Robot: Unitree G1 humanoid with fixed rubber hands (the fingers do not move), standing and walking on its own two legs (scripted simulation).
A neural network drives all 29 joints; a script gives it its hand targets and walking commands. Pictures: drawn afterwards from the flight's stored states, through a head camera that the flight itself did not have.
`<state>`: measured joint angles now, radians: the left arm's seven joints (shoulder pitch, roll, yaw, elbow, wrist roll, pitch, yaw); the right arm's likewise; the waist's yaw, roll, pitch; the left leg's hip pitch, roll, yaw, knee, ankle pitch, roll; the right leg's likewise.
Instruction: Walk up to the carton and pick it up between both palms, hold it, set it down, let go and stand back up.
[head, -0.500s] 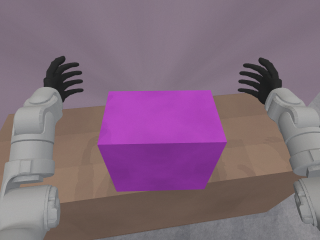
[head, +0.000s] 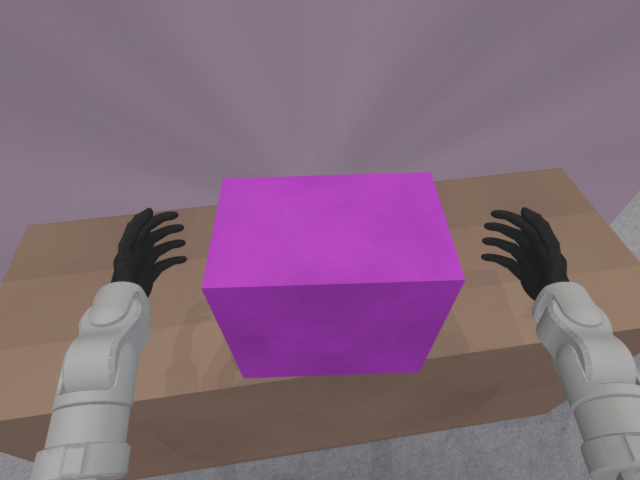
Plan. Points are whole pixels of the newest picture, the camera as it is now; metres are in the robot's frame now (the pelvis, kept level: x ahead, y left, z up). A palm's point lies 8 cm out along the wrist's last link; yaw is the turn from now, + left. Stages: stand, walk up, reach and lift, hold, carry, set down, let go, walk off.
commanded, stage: set down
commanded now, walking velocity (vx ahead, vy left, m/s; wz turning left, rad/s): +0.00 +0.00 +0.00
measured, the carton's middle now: (329, 283) +0.39 +0.02 -0.04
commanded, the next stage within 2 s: none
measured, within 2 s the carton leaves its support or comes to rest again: neither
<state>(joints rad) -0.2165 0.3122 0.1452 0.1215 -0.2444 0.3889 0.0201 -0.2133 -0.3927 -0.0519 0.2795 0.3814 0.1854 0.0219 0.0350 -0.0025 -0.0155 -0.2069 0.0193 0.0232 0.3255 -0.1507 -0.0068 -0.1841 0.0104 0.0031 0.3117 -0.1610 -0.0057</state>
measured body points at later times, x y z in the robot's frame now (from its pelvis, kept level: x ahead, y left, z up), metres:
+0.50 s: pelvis +0.02 +0.00 +0.00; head +0.02 +0.01 +0.45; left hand +0.26 +0.25 +0.02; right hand +0.27 -0.23 +0.02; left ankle +0.01 +0.12 -0.75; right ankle +0.00 -0.12 -0.75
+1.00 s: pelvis +0.00 +0.00 -0.01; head +0.00 +0.00 +0.44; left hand +0.20 +0.25 -0.05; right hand +0.21 -0.23 -0.05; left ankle +0.01 +0.12 -0.75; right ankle +0.00 -0.12 -0.75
